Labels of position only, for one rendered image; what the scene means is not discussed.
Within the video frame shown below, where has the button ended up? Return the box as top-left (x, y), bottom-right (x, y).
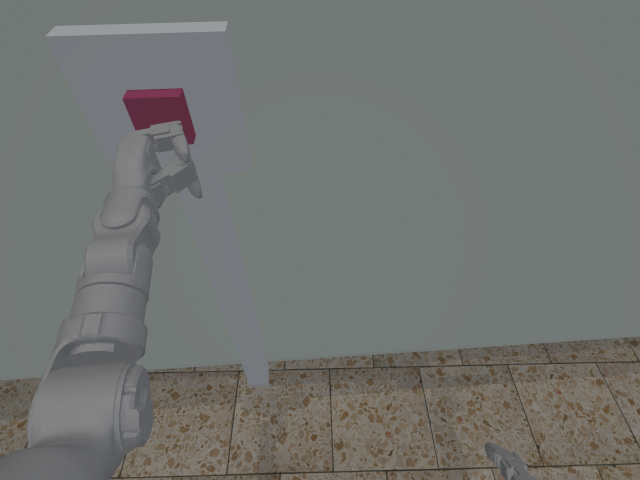
top-left (122, 88), bottom-right (196, 144)

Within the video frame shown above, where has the panel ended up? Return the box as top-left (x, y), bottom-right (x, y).
top-left (45, 21), bottom-right (269, 387)

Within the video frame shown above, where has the robot right hand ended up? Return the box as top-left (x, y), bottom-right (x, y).
top-left (485, 442), bottom-right (538, 480)

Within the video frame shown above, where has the left robot upper arm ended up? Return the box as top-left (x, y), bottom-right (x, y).
top-left (0, 361), bottom-right (154, 480)

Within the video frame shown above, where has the robot left hand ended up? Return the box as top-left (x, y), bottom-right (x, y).
top-left (113, 121), bottom-right (203, 209)

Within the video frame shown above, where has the robot left forearm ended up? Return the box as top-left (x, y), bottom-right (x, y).
top-left (27, 186), bottom-right (161, 448)

